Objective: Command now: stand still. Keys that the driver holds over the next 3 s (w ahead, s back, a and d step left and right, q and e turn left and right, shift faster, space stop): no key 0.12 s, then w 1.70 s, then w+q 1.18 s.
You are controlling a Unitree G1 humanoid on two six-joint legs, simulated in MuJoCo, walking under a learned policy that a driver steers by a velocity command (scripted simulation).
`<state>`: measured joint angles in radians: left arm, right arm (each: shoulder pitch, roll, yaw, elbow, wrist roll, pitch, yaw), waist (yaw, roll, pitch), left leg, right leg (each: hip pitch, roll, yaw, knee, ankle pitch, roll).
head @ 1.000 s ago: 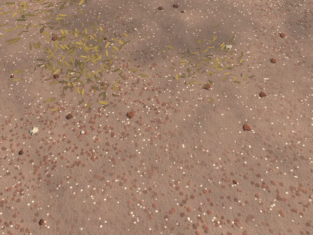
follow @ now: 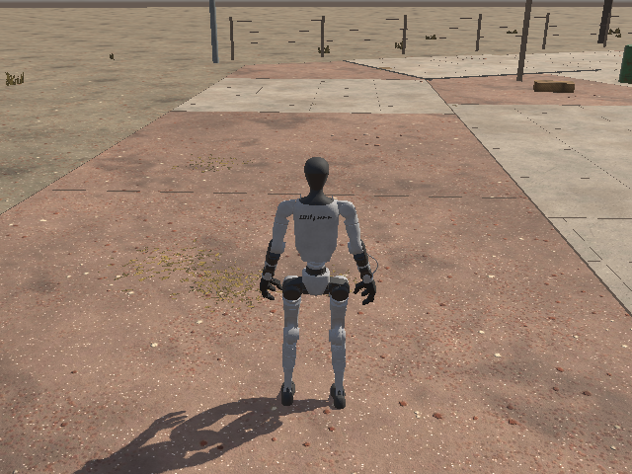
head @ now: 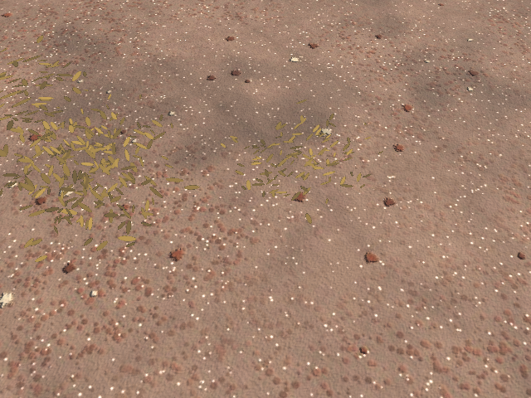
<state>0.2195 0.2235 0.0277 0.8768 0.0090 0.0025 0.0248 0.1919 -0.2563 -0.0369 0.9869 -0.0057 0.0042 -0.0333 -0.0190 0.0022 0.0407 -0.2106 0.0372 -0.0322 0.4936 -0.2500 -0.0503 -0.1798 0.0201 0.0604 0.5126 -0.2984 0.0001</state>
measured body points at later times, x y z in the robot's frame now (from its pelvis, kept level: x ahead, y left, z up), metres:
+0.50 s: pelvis +0.08 +0.04 +0.01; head +0.09 +0.06 +0.46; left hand +0.18 +0.30 -0.13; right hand +0.04 -0.22 -0.13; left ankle +0.02 +0.13 -0.74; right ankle +0.06 -0.11 -0.66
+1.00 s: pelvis +0.35 -0.02 +0.01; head +0.37 -0.03 +0.46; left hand +0.41 +0.24 -0.13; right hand +0.44 -0.29 -0.12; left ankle +0.36 +0.14 -0.65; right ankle +0.38 -0.10 -0.74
